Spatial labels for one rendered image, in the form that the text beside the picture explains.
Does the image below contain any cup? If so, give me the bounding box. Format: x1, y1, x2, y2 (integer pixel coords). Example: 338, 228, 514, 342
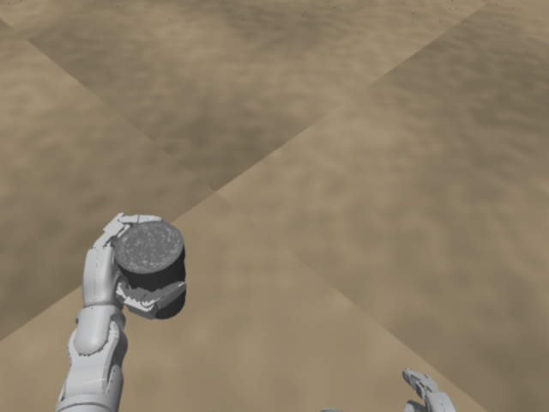
114, 221, 186, 319

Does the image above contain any right robot hand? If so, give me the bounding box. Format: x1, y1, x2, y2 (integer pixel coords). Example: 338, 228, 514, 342
402, 369, 457, 412

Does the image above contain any left robot arm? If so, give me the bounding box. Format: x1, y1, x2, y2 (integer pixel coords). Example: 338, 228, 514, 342
54, 304, 128, 412

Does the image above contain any left robot hand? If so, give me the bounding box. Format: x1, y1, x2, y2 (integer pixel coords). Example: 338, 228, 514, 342
82, 213, 187, 320

